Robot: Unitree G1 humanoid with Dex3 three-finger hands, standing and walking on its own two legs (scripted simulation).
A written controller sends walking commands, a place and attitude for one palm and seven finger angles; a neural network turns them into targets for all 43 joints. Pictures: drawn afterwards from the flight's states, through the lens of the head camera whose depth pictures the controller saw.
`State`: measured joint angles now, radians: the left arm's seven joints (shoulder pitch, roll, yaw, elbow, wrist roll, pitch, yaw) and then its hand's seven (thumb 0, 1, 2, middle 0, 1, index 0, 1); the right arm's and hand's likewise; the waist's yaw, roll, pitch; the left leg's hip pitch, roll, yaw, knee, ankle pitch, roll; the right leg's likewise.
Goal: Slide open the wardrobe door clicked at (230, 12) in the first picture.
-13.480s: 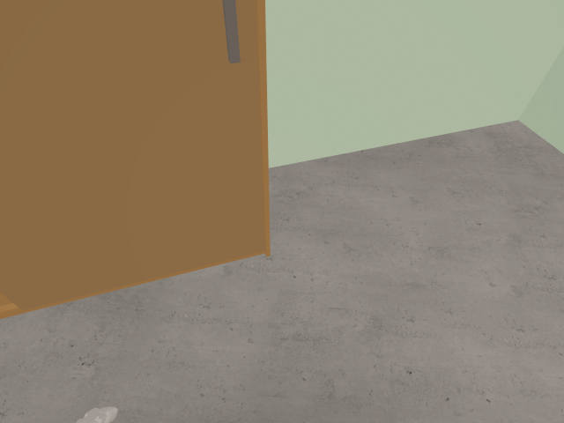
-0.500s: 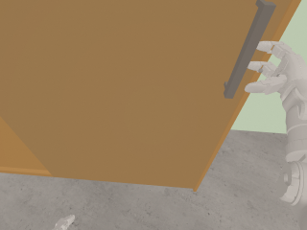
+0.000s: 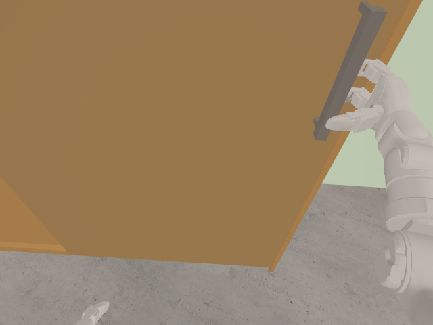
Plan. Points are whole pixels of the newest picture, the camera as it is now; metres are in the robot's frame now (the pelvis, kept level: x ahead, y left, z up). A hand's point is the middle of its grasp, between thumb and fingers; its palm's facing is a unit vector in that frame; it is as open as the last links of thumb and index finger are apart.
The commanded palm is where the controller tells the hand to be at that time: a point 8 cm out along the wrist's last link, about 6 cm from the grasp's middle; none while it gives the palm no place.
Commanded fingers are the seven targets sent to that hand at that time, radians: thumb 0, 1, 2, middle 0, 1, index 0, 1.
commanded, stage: slide the fingers in behind the handle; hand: right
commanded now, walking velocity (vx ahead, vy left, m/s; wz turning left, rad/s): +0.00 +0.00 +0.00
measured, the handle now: (339, 79) +0.50 -0.16 +0.24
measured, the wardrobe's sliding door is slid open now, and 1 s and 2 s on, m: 0.00 0.00 0.00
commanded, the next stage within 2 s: grip the handle and tug to test in 0.94 s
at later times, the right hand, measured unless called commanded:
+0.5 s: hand (337, 99) +0.45 -0.15 +0.23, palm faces -0.03 +1.00 +0.02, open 14.0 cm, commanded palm +0.43 -0.20 +0.23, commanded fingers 0.00 0.50 -0.30 0.30 1.20 0.30 1.20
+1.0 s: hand (339, 100) +0.45 -0.15 +0.23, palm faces -0.02 +1.00 +0.01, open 14.0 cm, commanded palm +0.43 -0.21 +0.23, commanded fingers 0.00 0.50 -0.30 0.30 1.20 0.30 1.20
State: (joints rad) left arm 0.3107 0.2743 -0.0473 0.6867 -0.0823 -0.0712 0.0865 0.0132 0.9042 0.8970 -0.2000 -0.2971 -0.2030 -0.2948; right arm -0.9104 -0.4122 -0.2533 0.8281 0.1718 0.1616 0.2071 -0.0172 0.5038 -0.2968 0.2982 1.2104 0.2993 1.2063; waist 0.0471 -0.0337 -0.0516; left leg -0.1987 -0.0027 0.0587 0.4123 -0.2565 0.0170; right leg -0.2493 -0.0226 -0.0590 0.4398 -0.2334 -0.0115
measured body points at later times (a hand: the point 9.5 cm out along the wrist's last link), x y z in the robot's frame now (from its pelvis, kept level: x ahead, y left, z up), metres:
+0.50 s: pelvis +0.00 +0.00 +0.00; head +0.00 +0.01 +0.45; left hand +0.10 +0.26 -0.11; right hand +0.45 -0.20 +0.23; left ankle -0.03 +0.11 -0.74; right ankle +0.00 -0.11 -0.74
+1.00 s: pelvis -0.01 +0.00 +0.00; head -0.01 +0.00 +0.45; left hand +0.09 +0.26 -0.11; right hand +0.44 -0.21 +0.23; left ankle -0.03 +0.11 -0.74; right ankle +0.00 -0.11 -0.74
